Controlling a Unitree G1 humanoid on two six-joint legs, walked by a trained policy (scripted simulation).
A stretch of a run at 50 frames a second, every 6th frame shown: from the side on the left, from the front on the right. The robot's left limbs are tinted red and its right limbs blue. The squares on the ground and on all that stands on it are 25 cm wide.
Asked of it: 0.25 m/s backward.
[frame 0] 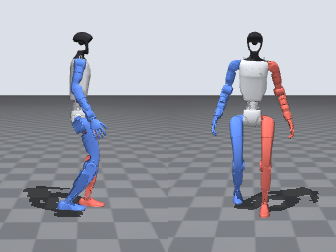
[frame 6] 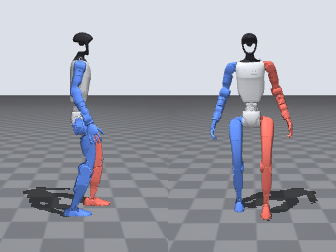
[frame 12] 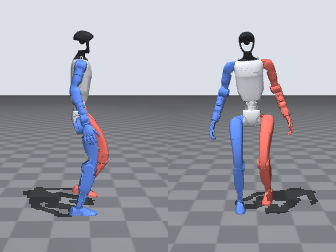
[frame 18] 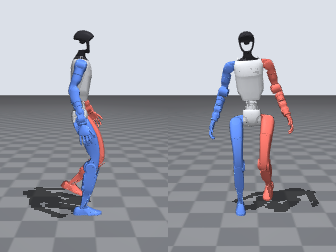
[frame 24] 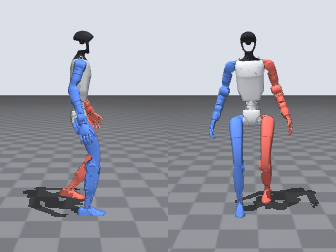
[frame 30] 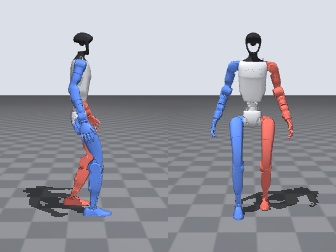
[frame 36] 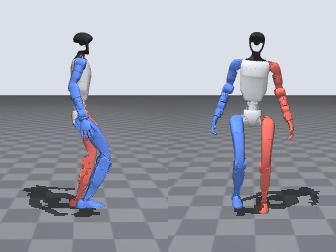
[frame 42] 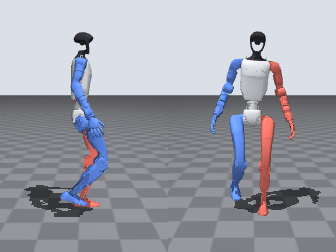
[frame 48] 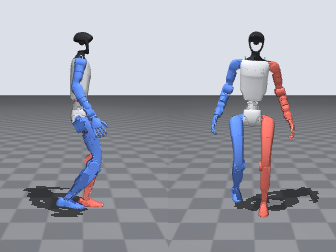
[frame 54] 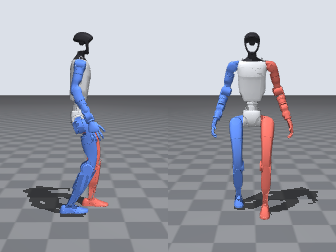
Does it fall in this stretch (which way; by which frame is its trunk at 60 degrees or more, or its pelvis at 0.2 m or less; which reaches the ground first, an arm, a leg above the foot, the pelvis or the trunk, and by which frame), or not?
no
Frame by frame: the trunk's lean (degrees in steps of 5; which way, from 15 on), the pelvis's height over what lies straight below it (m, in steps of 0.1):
0: 5, 0.8
6: 5, 0.8
12: 5, 0.8
18: 5, 0.8
24: 5, 0.8
30: 5, 0.8
36: 5, 0.8
42: 5, 0.8
48: 5, 0.8
54: 5, 0.8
